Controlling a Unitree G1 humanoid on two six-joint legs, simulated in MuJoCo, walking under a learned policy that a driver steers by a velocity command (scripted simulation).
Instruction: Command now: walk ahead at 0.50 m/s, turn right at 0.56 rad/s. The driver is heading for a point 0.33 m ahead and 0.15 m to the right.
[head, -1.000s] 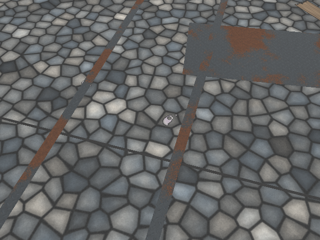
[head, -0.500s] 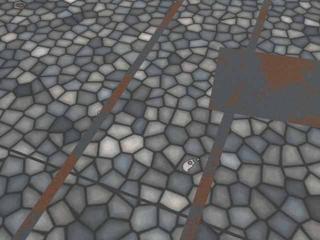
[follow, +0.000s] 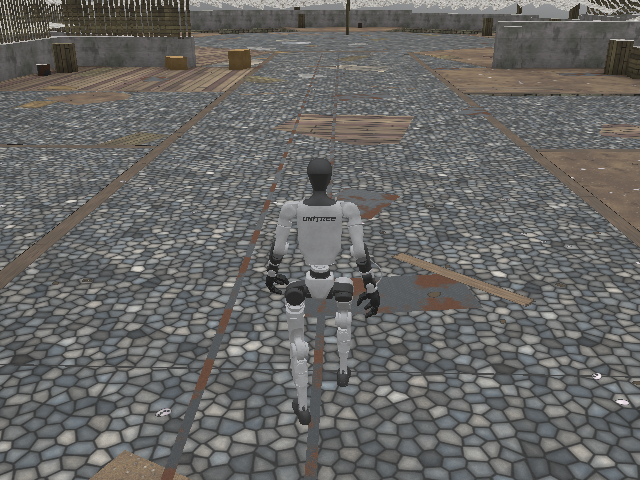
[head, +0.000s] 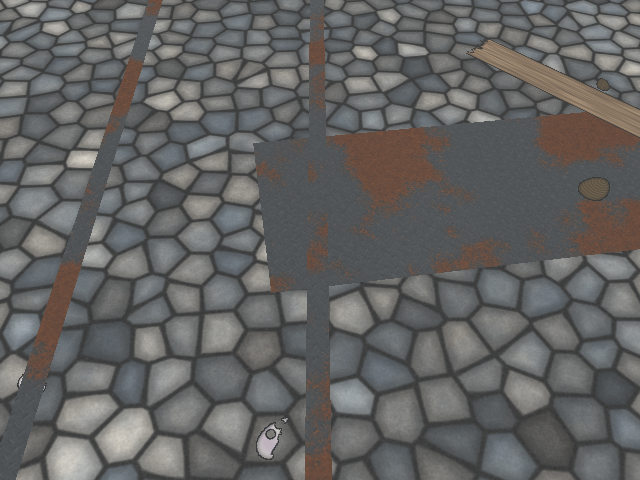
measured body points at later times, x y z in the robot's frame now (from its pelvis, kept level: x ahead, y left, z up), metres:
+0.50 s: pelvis +0.24 -0.06 +0.00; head +0.27 -0.08 +0.45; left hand +0.33 +0.20 -0.13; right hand +0.30 -0.33 -0.13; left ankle +0.39 +0.06 -0.69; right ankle +0.19 -0.09 -0.74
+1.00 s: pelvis +0.31 -0.06 +0.00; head +0.31 -0.07 +0.45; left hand +0.39 +0.17 -0.15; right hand +0.31 -0.32 -0.15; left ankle +0.39 +0.02 -0.74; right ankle +0.26 -0.18 -0.74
